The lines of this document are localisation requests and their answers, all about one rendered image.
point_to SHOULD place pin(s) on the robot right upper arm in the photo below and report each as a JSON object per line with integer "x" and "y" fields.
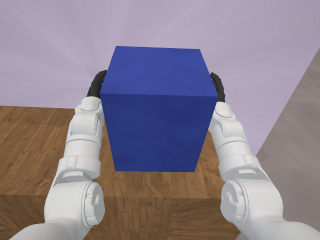
{"x": 256, "y": 209}

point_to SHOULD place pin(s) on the robot left upper arm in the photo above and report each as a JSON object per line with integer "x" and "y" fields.
{"x": 71, "y": 210}

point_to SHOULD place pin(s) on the right robot hand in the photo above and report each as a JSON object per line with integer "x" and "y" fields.
{"x": 218, "y": 86}

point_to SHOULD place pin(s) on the carton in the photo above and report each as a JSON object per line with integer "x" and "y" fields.
{"x": 158, "y": 104}

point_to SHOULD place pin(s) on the robot right forearm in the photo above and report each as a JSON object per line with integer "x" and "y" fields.
{"x": 233, "y": 150}

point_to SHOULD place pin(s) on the robot left forearm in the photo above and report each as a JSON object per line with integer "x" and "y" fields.
{"x": 80, "y": 162}

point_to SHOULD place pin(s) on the pedestal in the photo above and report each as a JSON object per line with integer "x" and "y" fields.
{"x": 139, "y": 205}

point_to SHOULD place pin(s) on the left robot hand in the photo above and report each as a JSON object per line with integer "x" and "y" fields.
{"x": 96, "y": 85}

